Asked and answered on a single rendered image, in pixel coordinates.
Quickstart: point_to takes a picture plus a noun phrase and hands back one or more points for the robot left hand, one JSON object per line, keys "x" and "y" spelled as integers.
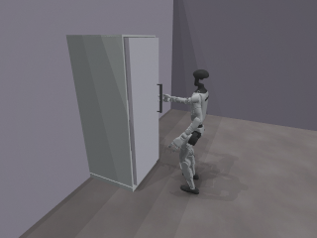
{"x": 177, "y": 142}

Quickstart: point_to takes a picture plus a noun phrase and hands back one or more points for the robot right hand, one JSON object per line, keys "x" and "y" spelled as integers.
{"x": 166, "y": 97}

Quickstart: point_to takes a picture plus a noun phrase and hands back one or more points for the robot right forearm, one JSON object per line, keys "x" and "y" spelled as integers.
{"x": 178, "y": 99}

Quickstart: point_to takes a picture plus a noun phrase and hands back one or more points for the fridge door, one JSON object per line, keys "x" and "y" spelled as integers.
{"x": 142, "y": 73}

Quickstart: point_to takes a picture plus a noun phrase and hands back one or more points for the robot right shin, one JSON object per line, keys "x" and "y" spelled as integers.
{"x": 192, "y": 161}

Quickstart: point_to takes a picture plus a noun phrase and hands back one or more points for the right robot upper arm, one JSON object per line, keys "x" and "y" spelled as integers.
{"x": 188, "y": 101}

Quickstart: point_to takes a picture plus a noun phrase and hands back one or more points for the left robot upper arm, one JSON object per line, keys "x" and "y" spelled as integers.
{"x": 196, "y": 102}

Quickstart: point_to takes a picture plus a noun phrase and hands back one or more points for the left robot foot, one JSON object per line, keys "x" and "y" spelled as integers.
{"x": 187, "y": 188}

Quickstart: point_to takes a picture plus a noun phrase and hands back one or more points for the handle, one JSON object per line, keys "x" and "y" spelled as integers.
{"x": 160, "y": 98}

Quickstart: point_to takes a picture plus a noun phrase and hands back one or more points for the robot left forearm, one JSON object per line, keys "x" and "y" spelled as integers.
{"x": 193, "y": 126}

